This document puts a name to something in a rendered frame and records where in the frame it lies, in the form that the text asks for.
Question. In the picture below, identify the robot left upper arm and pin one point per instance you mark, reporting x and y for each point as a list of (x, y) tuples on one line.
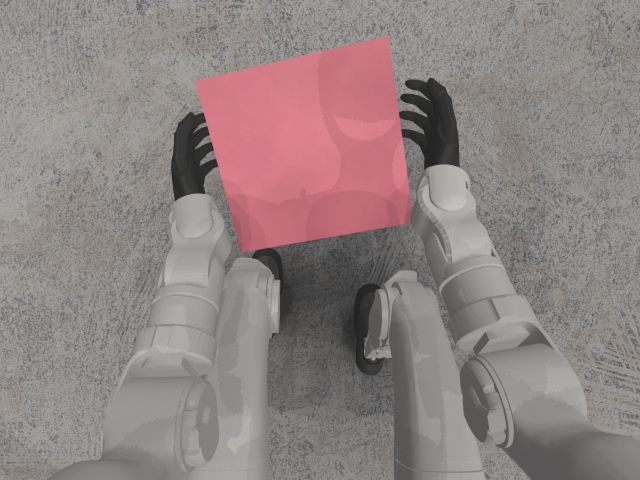
[(156, 428)]

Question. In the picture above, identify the robot right forearm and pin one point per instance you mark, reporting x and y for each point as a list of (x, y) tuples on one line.
[(486, 314)]

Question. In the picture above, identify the left robot shin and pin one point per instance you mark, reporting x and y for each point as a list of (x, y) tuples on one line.
[(245, 264)]

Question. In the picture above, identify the right robot hand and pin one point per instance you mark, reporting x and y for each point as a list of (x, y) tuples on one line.
[(440, 144)]

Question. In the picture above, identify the left robot hand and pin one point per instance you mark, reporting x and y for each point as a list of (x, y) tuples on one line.
[(187, 174)]

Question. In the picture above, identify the robot left forearm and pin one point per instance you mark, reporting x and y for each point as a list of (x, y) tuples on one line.
[(179, 337)]

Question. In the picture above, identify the left robot thigh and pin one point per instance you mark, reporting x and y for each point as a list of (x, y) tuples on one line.
[(249, 314)]

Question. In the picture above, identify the robot right upper arm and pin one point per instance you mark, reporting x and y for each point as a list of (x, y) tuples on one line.
[(527, 401)]

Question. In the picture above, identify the carton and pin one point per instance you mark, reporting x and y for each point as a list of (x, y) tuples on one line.
[(310, 147)]

